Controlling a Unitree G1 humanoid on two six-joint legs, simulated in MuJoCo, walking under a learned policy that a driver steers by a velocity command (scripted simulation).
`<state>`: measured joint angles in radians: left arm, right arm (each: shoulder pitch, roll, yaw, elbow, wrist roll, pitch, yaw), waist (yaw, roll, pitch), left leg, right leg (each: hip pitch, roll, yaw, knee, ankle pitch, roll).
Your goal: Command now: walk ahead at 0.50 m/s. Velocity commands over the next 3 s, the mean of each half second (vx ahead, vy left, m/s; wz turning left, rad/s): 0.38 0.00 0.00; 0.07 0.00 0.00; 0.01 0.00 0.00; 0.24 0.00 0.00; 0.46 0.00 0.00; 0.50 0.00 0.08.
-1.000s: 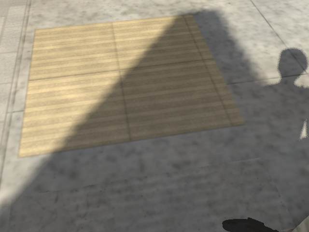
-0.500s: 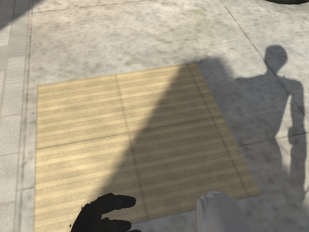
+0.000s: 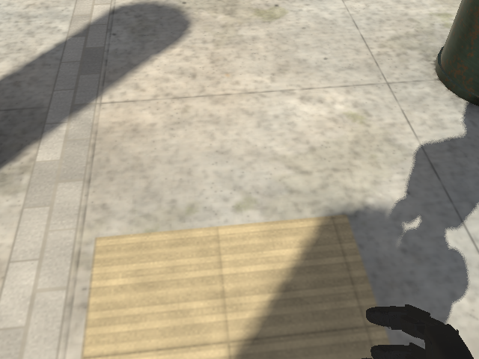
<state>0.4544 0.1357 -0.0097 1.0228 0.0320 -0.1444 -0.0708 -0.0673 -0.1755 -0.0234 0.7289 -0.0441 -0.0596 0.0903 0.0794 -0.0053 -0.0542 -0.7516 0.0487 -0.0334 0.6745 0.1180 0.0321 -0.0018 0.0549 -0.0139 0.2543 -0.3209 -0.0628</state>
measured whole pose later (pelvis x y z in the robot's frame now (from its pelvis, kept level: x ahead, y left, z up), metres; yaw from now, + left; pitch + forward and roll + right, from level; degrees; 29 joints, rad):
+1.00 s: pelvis +0.33 +0.01 -0.01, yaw +1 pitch +0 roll +0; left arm 0.17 0.17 0.06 0.87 0.00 -0.01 0.05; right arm 0.24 -0.19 -0.04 0.99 -0.02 0.01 -0.05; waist 0.00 -0.02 0.00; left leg -0.27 0.03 -0.04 0.58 -0.31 -0.03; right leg -0.38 0.03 -0.03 0.50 -0.15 -0.03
